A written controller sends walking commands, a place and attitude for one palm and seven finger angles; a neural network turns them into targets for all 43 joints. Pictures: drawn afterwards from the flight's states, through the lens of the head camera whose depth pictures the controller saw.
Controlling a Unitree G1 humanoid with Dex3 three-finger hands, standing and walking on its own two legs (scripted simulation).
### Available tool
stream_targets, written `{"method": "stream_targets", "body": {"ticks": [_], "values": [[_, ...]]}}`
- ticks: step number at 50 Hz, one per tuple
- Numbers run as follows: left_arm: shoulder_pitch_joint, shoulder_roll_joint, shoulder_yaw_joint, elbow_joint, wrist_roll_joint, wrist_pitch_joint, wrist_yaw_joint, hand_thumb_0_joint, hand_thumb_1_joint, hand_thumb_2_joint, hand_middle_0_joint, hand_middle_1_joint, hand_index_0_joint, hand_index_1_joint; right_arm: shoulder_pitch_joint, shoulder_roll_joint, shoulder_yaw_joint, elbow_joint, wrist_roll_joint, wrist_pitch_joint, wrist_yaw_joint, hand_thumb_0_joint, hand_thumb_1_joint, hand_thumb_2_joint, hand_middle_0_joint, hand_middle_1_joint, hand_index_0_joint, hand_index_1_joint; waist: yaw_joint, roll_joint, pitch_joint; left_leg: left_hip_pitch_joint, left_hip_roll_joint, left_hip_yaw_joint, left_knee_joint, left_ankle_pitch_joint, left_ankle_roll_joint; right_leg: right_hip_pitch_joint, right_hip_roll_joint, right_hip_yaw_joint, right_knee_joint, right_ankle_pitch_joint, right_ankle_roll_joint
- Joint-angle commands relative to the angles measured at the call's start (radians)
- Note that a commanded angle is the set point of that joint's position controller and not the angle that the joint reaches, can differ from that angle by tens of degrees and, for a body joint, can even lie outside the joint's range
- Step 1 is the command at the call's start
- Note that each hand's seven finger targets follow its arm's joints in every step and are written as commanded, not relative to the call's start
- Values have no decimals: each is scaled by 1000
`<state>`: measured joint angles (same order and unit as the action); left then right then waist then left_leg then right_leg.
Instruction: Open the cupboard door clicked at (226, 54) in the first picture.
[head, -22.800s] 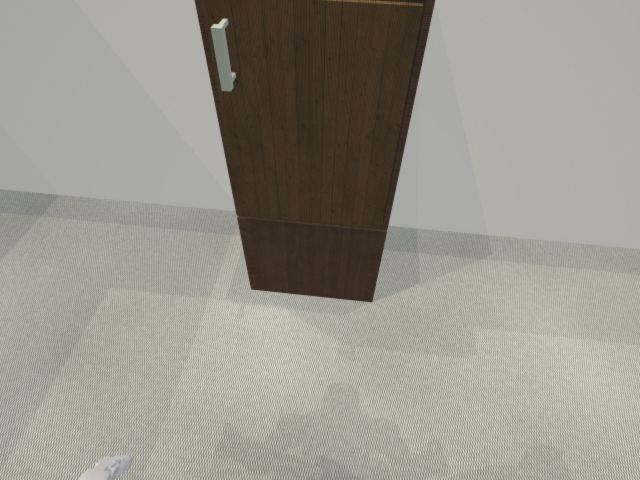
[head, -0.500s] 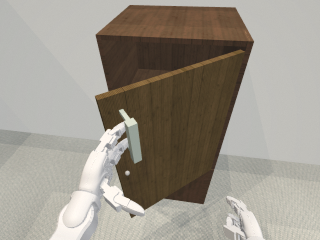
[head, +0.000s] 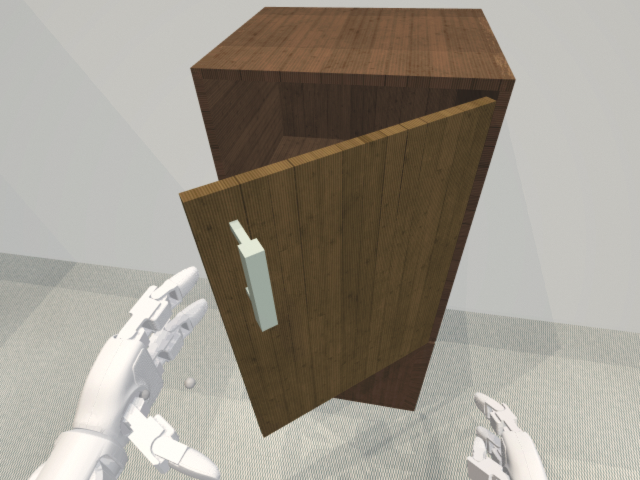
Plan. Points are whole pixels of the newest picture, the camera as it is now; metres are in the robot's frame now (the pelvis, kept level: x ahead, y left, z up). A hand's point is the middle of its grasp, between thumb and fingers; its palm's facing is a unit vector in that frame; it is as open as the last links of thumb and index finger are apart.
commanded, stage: slide the hand sideways off the handle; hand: left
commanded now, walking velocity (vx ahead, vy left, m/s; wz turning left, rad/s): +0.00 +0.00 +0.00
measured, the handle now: (252, 276) +0.30 +0.11 +0.15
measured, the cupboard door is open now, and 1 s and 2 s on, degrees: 40 40 40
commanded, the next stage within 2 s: draw the hand back to the body in 0.18 s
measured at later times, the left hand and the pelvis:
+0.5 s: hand (153, 391) +0.16 +0.17 +0.14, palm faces -0.06 -0.99 -0.11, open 16.3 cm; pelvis -0.01 +0.01 +0.00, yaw +0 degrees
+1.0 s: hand (94, 376) +0.17 +0.23 +0.15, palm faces +0.29 -0.90 -0.32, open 14.7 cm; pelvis -0.01 +0.02 +0.01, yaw +0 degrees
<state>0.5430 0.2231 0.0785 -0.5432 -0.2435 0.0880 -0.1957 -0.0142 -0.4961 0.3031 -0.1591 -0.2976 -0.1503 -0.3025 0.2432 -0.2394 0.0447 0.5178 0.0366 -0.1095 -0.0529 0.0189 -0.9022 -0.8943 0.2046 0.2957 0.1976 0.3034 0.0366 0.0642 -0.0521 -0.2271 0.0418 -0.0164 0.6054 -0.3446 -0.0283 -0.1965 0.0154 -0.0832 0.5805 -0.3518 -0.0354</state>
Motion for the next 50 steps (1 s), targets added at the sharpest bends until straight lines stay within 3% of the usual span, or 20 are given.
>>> {"method": "stream_targets", "body": {"ticks": [1, 5, 8, 10, 11, 13, 17, 20, 22, 28, 30, 34, 35, 39, 40, 41, 42, 44, 46, 50], "values": [[-56, 99, 88, -242, -32, -98, -26, 0, -500, 300, -150, -300, -150, -300, -147, -84, -36, -182, 7, -99, -10, 0, -900, -900, 200, 300, 200, 300, 4, -53, -51, 22, -52, 12, -39, 252, 59, -34, -15, 39, -104, 347, 36], [-55, 136, 139, -195, -39, -106, -35, 0, -500, 300, -150, -300, -150, -300, -147, -87, -40, -165, 11, -114, -17, 0, -900, -900, 200, 300, 200, 300, 7, -75, -13, -1, -49, 8, -34, 209, 56, -55, -13, 48, -123, 268, 33], [-24, 119, 142, -196, -54, -114, -46, 0, -500, 300, -150, -300, -150, -300, -152, -85, -39, -171, 14, -131, -18, 0, -900, -900, 200, 300, 200, 300, 12, -84, -25, 0, -51, 3, -37, 211, 57, -54, -12, 43, -117, 273, 36], [-50, 136, 145, -206, -57, -122, -51, 0, -500, 300, -150, -300, -150, -300, -155, -90, -40, -166, 15, -146, -19, 0, -900, -900, 200, 300, 200, 300, 9, -66, -31, 1, -51, 4, -30, 203, 56, -52, -14, 50, -119, 261, 33], [-68, 105, 112, -227, -63, -125, -56, 0, -500, 300, -150, -300, -150, -300, -158, -90, -34, -171, 14, -154, -18, 0, -900, -900, 200, 300, 200, 300, 5, -33, -30, 6, -54, 2, -39, 190, 56, -59, -13, 41, -118, 243, 34], [-81, 92, 89, -218, -60, -127, -58, 0, -500, 300, -150, -300, -150, -300, -151, -92, -32, -165, 16, -168, -19, 0, -900, -900, 200, 300, 200, 300, -4, -51, -9, -2, -54, -3, -39, 167, 57, -79, -10, 38, -126, 207, 37], [-100, 133, 126, -204, -41, -124, -38, 0, -500, 300, -150, -300, -150, -300, -150, -93, -35, -151, 13, -183, -24, 0, -900, -900, 200, 300, 200, 300, 5, -29, -8, 0, -52, -9, -50, 152, 56, -80, -11, 34, -127, 174, 31], [-108, 161, 162, -178, -30, -105, -27, 0, -500, 300, -150, -300, -150, -300, -155, -90, -34, -141, 13, -178, -26, 0, -900, -900, 200, 300, 200, 300, 14, -52, -11, -11, -50, -10, -64, 143, 53, -66, -10, 25, -126, 160, 28], [-120, 138, 152, -175, -38, -92, -30, 0, -500, 300, -150, -300, -150, -300, -166, -88, -29, -148, 16, -172, -29, 0, -900, -900, 200, 300, 200, 300, 12, -45, 5, -8, -49, -11, -77, 124, 52, -73, -9, 21, -132, 132, 31], [-117, 152, 180, -187, -64, -59, -56, 0, -500, 300, -150, -300, -150, -300, -176, -93, -23, -152, 22, -182, -29, 0, -900, -900, 200, 300, 200, 300, 20, -26, -23, 9, -49, -16, -94, 152, 50, -46, -3, 9, -132, 172, 28], [-135, 188, 209, -179, -65, -57, -60, 0, -500, 300, -150, -300, -150, -300, -177, -100, -27, -141, 22, -186, -32, 0, -900, -900, 200, 300, 200, 300, 19, -39, -29, 12, -47, -16, -92, 168, 50, -33, -2, 12, -132, 194, 25], [-139, 168, 201, -195, -77, -52, -75, 0, -500, 300, -150, -300, -150, -300, -172, -103, -23, -143, 25, -193, -27, 0, -900, -900, 200, 300, 200, 300, 15, -16, -18, 15, -48, -22, -107, 171, 47, -43, 5, -3, -129, 200, 27], [-141, 195, 224, -181, -73, -51, -70, 0, -465, 315, -151, -300, -151, -300, -177, -106, -27, -135, 25, -196, -30, 0, -900, -900, 200, 300, 200, 300, 17, -11, -11, 15, -47, -20, -103, 168, 47, -44, 3, 4, -135, 195, 24], [-135, 203, 254, -180, -81, -50, -80, 0, -325, 375, -156, -300, -156, -300, -172, -104, -26, -135, 28, -196, -31, 0, -900, -900, 200, 300, 200, 300, 20, -10, -21, 22, -48, -22, -113, 182, 45, -38, 8, -4, -135, 205, 24], [-174, 313, 272, -284, 90, -122, 102, 0, -290, 390, -158, -300, -158, -300, -171, -81, -26, -142, 1, -188, -45, 0, -900, -900, 200, 300, 200, 300, 49, 7, 42, -23, -42, -16, -138, 132, 35, -24, -1, 39, -174, 147, 16], [-94, 199, 213, -222, 106, -137, 173, 0, -255, 405, -159, -300, -159, -300, -167, -69, -24, -133, -17, -185, -50, 0, -900, -900, 200, 300, 200, 300, 29, -31, 86, -28, -44, -15, -145, 110, 31, -44, -5, 36, -190, 119, 13], [-25, 155, 188, -160, 113, -134, 202, 0, -220, 420, -160, -300, -160, -300, -155, -67, -24, -125, -18, -175, -48, 0, -900, -900, 200, 300, 200, 300, 24, -81, 107, -36, -39, -16, -146, 104, 31, -54, -7, 32, -192, 110, 15], [-51, 180, 194, -208, 148, -158, 249, 0, -150, 450, -162, -300, -162, -300, -152, -74, -31, -119, -19, -148, -42, 0, -900, -900, 200, 300, 200, 300, 23, -4, 57, 5, -36, -2, -148, 137, 33, -19, -13, 44, -191, 144, 13], [-62, 196, 197, -223, 171, -183, 282, 0, -80, 480, -165, -300, -165, -300, -151, -76, -36, -112, -24, -140, -42, 0, -900, -900, 200, 300, 200, 300, 23, 29, 20, 34, -34, 4, -159, 156, 33, 5, -19, 49, -193, 160, 11], [-80, 229, 216, -219, 198, -213, 323, 0, 60, 540, -170, -300, -170, -300, -155, -82, -44, -89, -32, -131, -44, 0, -900, -900, 200, 300, 200, 300, 21, 34, -9, 75, -31, 8, -174, 195, 36, 38, -22, 48, -202, 191, 11]]}}
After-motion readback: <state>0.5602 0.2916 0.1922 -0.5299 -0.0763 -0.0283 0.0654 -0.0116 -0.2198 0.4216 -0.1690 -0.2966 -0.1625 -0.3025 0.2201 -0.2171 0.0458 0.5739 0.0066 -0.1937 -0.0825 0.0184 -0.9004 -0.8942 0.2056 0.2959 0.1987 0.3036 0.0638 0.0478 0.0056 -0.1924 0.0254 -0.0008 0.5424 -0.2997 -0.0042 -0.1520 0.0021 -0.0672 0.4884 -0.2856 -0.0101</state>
